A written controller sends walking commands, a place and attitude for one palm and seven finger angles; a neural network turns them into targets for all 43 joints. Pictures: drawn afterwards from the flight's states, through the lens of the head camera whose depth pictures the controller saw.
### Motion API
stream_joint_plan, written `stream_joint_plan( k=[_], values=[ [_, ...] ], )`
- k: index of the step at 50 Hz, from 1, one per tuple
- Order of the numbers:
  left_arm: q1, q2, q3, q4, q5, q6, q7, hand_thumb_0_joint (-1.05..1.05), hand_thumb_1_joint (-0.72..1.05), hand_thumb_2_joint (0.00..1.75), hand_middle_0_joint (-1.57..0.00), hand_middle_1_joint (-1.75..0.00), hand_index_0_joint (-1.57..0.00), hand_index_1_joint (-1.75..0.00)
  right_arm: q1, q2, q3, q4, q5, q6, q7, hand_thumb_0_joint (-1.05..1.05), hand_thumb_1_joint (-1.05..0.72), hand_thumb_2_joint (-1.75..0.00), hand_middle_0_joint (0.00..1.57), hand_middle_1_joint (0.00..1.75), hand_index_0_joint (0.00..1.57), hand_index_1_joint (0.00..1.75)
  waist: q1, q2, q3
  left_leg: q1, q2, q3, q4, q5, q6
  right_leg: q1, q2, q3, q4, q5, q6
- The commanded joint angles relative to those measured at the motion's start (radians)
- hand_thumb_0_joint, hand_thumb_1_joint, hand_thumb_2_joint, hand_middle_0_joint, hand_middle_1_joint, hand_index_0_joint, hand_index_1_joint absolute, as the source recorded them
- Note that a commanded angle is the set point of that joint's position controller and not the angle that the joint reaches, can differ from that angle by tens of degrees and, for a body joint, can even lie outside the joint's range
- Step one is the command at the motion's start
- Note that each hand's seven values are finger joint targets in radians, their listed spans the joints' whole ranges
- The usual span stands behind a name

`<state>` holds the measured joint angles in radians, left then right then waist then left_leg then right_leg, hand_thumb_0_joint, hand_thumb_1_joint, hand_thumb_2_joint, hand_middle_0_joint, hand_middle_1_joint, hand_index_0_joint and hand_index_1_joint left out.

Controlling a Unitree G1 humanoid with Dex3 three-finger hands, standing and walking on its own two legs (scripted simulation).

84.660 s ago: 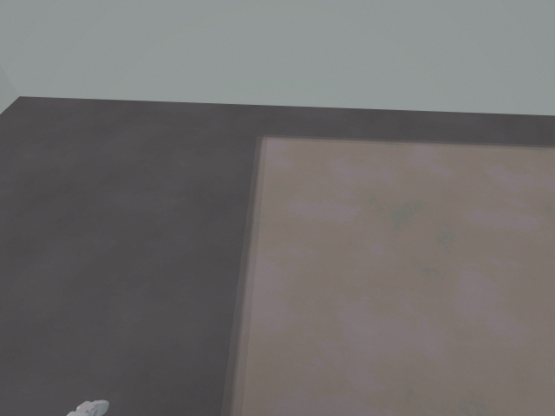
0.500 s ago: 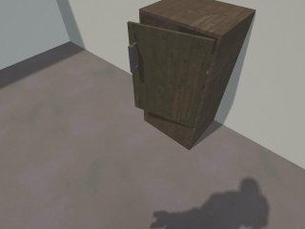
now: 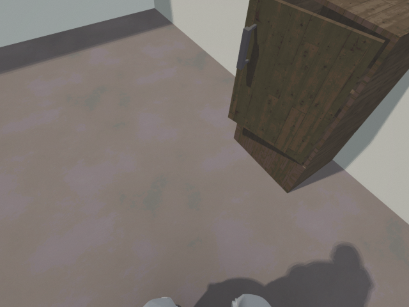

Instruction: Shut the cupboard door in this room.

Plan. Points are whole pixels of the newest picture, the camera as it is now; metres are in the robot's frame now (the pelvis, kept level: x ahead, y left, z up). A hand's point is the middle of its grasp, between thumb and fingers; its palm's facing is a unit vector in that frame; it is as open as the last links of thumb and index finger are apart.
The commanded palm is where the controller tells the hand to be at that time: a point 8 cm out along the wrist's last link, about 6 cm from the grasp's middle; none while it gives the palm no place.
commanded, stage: walk to a spot facing it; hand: left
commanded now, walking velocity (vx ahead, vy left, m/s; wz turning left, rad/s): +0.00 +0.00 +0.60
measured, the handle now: (246, 47) +0.96 -0.12 -0.04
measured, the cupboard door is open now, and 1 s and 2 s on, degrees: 14 14 14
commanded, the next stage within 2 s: turn to face it in 1.38 s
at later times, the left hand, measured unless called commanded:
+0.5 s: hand out of the picture -0.01 +0.18 -0.15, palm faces +0.34 -0.90 -0.26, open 7.4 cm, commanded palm none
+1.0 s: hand out of the picture +0.02 +0.19 -0.14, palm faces +0.62 -0.73 -0.29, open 7.4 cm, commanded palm none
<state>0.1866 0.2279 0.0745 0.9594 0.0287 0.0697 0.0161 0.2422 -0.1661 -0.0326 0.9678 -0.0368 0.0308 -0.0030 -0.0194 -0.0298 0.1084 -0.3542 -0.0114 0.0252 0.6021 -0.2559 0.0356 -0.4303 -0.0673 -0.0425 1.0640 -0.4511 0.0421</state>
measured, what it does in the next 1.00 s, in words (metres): steps on the spot, turning left: right foot, then left foot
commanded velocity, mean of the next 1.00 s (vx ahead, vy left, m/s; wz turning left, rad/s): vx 0.20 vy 0.00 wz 0.58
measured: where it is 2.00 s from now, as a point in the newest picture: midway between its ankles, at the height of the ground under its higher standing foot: (145, 278)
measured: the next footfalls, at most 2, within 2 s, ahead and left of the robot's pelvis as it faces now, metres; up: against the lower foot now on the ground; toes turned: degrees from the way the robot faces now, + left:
right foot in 0.24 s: +0.04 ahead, -0.16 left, +0.00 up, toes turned +9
left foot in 0.56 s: -0.02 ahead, +0.11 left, +0.00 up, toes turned +27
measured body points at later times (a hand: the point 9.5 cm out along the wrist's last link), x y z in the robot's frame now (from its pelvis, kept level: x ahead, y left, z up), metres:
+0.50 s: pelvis -0.02 -0.04 +0.01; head +0.03 -0.02 +0.45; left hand -0.03 +0.22 -0.13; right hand +0.16 -0.27 -0.13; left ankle -0.05 +0.09 -0.70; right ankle +0.00 -0.17 -0.73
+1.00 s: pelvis +0.09 -0.02 +0.01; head +0.13 -0.02 +0.45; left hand -0.02 +0.23 -0.12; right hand +0.27 -0.20 -0.15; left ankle -0.03 +0.08 -0.64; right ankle +0.16 -0.10 -0.73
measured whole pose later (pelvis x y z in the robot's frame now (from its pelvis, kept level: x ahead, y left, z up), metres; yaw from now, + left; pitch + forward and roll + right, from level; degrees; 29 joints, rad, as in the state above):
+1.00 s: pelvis +0.09 -0.02 +0.01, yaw +38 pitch +0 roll +1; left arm 0.27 0.20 0.07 0.88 0.04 -0.04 0.00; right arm 0.27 -0.24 -0.07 0.98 -0.04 0.03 0.03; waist -0.01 0.04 0.05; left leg -0.49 0.01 -0.03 1.17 -0.39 0.01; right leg -0.27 -0.08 -0.15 0.56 -0.30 -0.01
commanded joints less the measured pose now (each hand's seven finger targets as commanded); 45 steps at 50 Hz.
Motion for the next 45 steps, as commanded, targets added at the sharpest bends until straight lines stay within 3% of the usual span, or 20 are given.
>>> stream_joint_plan(
  k=[1, 7, 10, 12, 13, 15, 17, 20, 23, 26, 27, 28, 29, 33, 39, 41, 42, 43, 44, 45],
  values=[
    [-0.007, 0.073, 0.018, -0.111, -0.009, -0.044, 0.002, 0.00, 0.90, 0.90, -0.20, -0.30, -0.20, -0.30, 0.043, -0.233, -0.059, -0.054, 0.005, -0.019, -0.028, 0.00, -0.90, -0.90, 0.20, 0.30, 0.20, 0.30, -0.010, 0.142, -0.180, 0.217, 0.247, -0.347, -0.274, 0.277, 0.132, -0.098, 0.007, 0.057, -0.045, 0.029, 0.014],
    [0.019, 0.073, 0.012, -0.129, -0.012, -0.041, 0.007, 0.00, 0.90, 0.90, -0.20, -0.30, -0.20, -0.30, 0.006, -0.249, -0.077, -0.074, 0.001, 0.002, -0.015, 0.00, -0.90, -0.90, 0.20, 0.30, 0.20, 0.30, -0.003, 0.205, -0.162, 0.106, 0.198, -0.390, -0.275, 0.180, 0.115, 0.078, 0.069, 0.029, -0.317, 0.023, 0.003],
    [0.150, 0.112, 0.029, -0.101, -0.012, -0.048, 0.013, 0.00, 0.90, 0.90, -0.20, -0.30, -0.20, -0.30, -0.072, -0.227, -0.083, -0.115, 0.013, 0.016, -0.008, 0.00, -0.90, -0.90, 0.20, 0.30, 0.20, 0.30, 0.065, 0.149, -0.151, -0.118, 0.109, -0.363, -0.216, -0.036, 0.046, 0.356, 0.055, 0.031, -0.628, 0.150, -0.015],
    [0.115, 0.265, 0.054, -0.134, 0.012, -0.058, 0.023, 0.00, 0.90, 0.90, -0.20, -0.30, -0.20, -0.30, -0.063, -0.145, -0.079, -0.148, 0.019, 0.015, 0.007, 0.00, -0.90, -0.90, 0.20, 0.30, 0.20, 0.30, 0.071, -0.238, -0.108, -0.299, -0.105, -0.089, 0.298, -0.292, -0.083, 0.311, -0.399, 0.492, -0.913, -0.067, -0.203],
    [0.023, 0.243, 0.043, -0.158, 0.003, -0.056, 0.024, 0.00, 0.90, 0.90, -0.20, -0.30, -0.20, -0.30, -0.045, -0.173, -0.085, -0.143, 0.006, 0.021, 0.013, 0.00, -0.90, -0.90, 0.20, 0.30, 0.20, 0.30, 0.020, -0.131, -0.098, -0.241, -0.034, -0.115, 0.503, -0.292, -0.067, 0.173, -0.414, 0.412, -0.877, -0.024, -0.236],
    [-0.051, 0.162, 0.027, -0.171, 0.001, -0.069, 0.024, 0.00, 0.90, 0.90, -0.20, -0.30, -0.20, -0.30, -0.044, -0.156, -0.081, -0.122, 0.009, 0.028, 0.023, 0.00, -0.90, -0.90, 0.20, 0.30, 0.20, 0.30, -0.018, -0.167, -0.043, -0.256, 0.017, -0.095, 0.639, -0.197, -0.074, 0.146, -0.290, 0.241, -0.788, 0.215, -0.203],
    [-0.062, 0.147, 0.023, -0.171, 0.006, -0.075, 0.024, 0.00, 0.90, 0.90, -0.20, -0.30, -0.20, -0.30, -0.041, -0.139, -0.072, -0.130, 0.019, 0.025, 0.032, 0.00, -0.90, -0.90, 0.20, 0.30, 0.20, 0.30, -0.032, -0.183, -0.052, -0.216, 0.030, -0.047, 0.548, -0.182, -0.092, 0.193, -0.249, 0.084, -0.712, 0.492, -0.180],
    [0.050, 0.190, 0.035, -0.144, 0.005, -0.076, 0.022, 0.00, 0.90, 0.90, -0.20, -0.30, -0.20, -0.30, -0.112, -0.119, -0.056, -0.147, 0.023, 0.021, 0.034, 0.00, -0.90, -0.90, 0.20, 0.30, 0.20, 0.30, 0.030, -0.168, -0.098, -0.146, 0.020, 0.025, 0.321, -0.200, -0.096, 0.320, -0.259, 0.024, -0.631, 0.735, -0.169],
    [0.100, 0.220, 0.049, -0.124, 0.007, -0.075, 0.015, 0.00, 0.90, 0.90, -0.20, -0.30, -0.20, -0.30, -0.138, -0.118, -0.046, -0.169, 0.023, 0.010, 0.037, 0.00, -0.90, -0.90, 0.20, 0.30, 0.20, 0.30, 0.057, -0.180, -0.119, -0.086, 0.016, 0.065, 0.152, -0.206, -0.077, 0.370, -0.288, 0.028, -0.628, 0.604, -0.152],
    [0.090, 0.218, 0.053, -0.123, -0.005, -0.071, -0.003, 0.00, 0.90, 0.90, -0.20, -0.30, -0.20, -0.30, -0.043, -0.165, -0.051, -0.144, 0.017, -0.010, 0.034, 0.00, -0.90, -0.90, 0.20, 0.30, 0.20, 0.30, 0.004, -0.091, -0.146, 0.194, 0.002, 0.083, -0.135, -0.083, -0.051, 0.210, -0.255, -0.044, -0.516, 0.263, -0.080],
    [0.090, 0.170, 0.046, -0.136, -0.008, -0.067, -0.013, 0.00, 0.90, 0.90, -0.20, -0.30, -0.20, -0.30, 0.026, -0.252, -0.073, -0.131, 0.011, -0.016, 0.031, 0.00, -0.90, -0.90, 0.20, 0.30, 0.20, 0.30, -0.037, 0.123, -0.173, 0.360, 0.150, -0.157, -0.235, -0.106, 0.019, 0.011, -0.163, -0.127, -0.309, 0.052, -0.017],
    [0.022, 0.101, 0.023, -0.199, -0.008, -0.068, -0.024, 0.00, 0.90, 0.90, -0.20, -0.30, -0.20, -0.30, 0.134, -0.368, -0.101, -0.113, -0.004, -0.020, 0.021, 0.00, -0.90, -0.90, 0.20, 0.30, 0.20, 0.30, -0.103, 0.401, -0.161, 0.466, 0.395, -0.528, -0.309, -0.049, 0.157, -0.270, -0.035, -0.150, -0.051, -0.223, 0.033],
    [-0.106, 0.124, 0.017, -0.236, 0.005, -0.067, -0.021, 0.00, 0.90, 0.90, -0.20, -0.30, -0.20, -0.30, 0.212, -0.360, -0.098, -0.075, -0.004, -0.021, 0.015, 0.00, -0.90, -0.90, 0.20, 0.30, 0.20, 0.30, -0.148, 0.273, -0.128, 0.364, 0.423, -0.576, -0.356, -0.209, 0.206, -0.303, -0.055, -0.020, 0.035, -0.202, 0.005],
    [-0.062, 0.111, 0.028, -0.186, 0.000, -0.081, -0.043, 0.00, 0.90, 0.90, -0.20, -0.30, -0.20, -0.30, 0.034, -0.268, -0.063, -0.118, 0.000, -0.048, -0.007, 0.00, -0.90, -0.90, 0.20, 0.30, 0.20, 0.30, -0.031, 0.213, -0.071, 0.221, 0.260, -0.381, -0.360, -0.201, 0.134, -0.243, -0.055, 0.036, 0.012, 0.055, 0.007],
    [0.000, 0.087, 0.020, -0.167, -0.003, -0.082, -0.052, 0.00, 0.90, 0.90, -0.20, -0.30, -0.20, -0.30, -0.009, -0.263, -0.066, -0.103, 0.001, -0.048, -0.002, 0.00, -0.90, -0.90, 0.20, 0.30, 0.20, 0.30, 0.008, 0.180, -0.063, 0.079, 0.192, -0.301, -0.339, -0.218, 0.125, 0.029, 0.023, -0.044, -0.341, 0.122, 0.017],
    [0.102, 0.096, 0.028, -0.135, 0.000, -0.089, -0.052, 0.00, 0.90, 0.90, -0.20, -0.30, -0.20, -0.30, -0.042, -0.257, -0.067, -0.102, 0.005, -0.042, 0.000, 0.00, -0.90, -0.90, 0.20, 0.30, 0.20, 0.30, 0.058, 0.158, -0.069, -0.035, 0.158, -0.285, -0.269, -0.288, 0.105, 0.223, 0.061, -0.076, -0.450, 0.180, 0.019],
    [0.184, 0.126, 0.040, -0.113, 0.002, -0.097, -0.048, 0.00, 0.90, 0.90, -0.20, -0.30, -0.20, -0.30, -0.062, -0.232, -0.065, -0.109, 0.011, -0.042, 0.003, 0.00, -0.90, -0.90, 0.20, 0.30, 0.20, 0.30, 0.101, 0.082, -0.080, -0.162, 0.103, -0.252, -0.158, -0.325, 0.080, 0.392, 0.045, -0.036, -0.542, 0.159, 0.009],
    [0.303, 0.203, 0.058, -0.088, 0.014, -0.112, -0.035, 0.00, 0.90, 0.90, -0.20, -0.30, -0.20, -0.30, -0.067, -0.171, -0.051, -0.123, 0.023, -0.047, 0.005, 0.00, -0.90, -0.90, 0.20, 0.30, 0.20, 0.30, 0.158, -0.138, -0.132, -0.334, -0.008, -0.136, 0.116, -0.359, 0.026, 0.576, -0.143, 0.187, -0.716, -0.085, -0.037],
    [0.345, 0.274, 0.067, -0.092, 0.014, -0.108, -0.021, 0.00, 0.90, 0.90, -0.20, -0.30, -0.20, -0.30, -0.078, -0.116, -0.041, -0.160, 0.023, -0.053, 0.010, 0.00, -0.90, -0.90, 0.20, 0.30, 0.20, 0.30, 0.177, -0.367, -0.133, -0.424, -0.075, -0.055, 0.446, -0.410, -0.006, 0.550, -0.400, 0.565, -0.920, -0.329, -0.134],
    [0.281, 0.253, 0.059, -0.106, 0.004, -0.109, -0.012, 0.00, 0.90, 0.90, -0.20, -0.30, -0.20, -0.30, -0.076, -0.164, -0.054, -0.159, 0.009, -0.048, 0.015, 0.00, -0.90, -0.90, 0.20, 0.30, 0.20, 0.30, 0.120, -0.265, -0.084, -0.431, 0.002, -0.116, 0.608, -0.329, -0.006, 0.417, -0.434, 0.625, -0.962, -0.443, -0.181]
  ],
)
